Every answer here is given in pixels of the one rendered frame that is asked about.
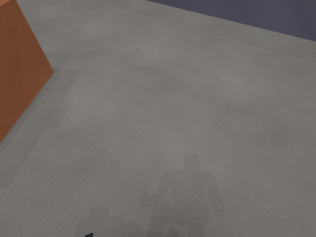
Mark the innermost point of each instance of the pedestal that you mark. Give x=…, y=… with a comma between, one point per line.
x=24, y=68

